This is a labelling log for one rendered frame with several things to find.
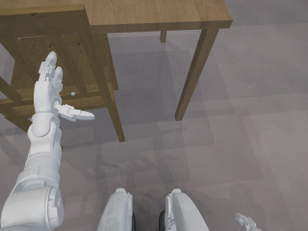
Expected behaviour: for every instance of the robot right thigh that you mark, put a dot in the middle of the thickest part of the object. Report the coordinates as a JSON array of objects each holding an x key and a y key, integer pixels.
[{"x": 182, "y": 210}]

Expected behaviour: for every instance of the left robot upper arm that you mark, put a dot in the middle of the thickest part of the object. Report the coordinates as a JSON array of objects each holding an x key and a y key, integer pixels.
[{"x": 39, "y": 209}]

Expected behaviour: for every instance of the chair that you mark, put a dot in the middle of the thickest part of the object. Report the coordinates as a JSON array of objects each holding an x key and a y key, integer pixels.
[{"x": 85, "y": 59}]

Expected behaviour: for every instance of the right robot hand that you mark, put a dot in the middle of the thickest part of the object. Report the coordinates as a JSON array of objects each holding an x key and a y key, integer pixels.
[{"x": 247, "y": 223}]

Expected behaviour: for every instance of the left robot forearm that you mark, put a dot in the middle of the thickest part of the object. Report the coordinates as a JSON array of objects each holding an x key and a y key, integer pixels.
[{"x": 44, "y": 157}]

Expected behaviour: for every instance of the robot right shin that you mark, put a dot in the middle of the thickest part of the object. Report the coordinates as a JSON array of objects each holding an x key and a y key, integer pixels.
[{"x": 170, "y": 224}]

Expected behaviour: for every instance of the table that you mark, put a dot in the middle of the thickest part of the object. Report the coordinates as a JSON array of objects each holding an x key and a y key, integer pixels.
[{"x": 131, "y": 16}]

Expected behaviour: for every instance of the left robot hand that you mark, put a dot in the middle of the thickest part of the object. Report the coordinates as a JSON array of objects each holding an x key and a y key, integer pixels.
[{"x": 47, "y": 89}]

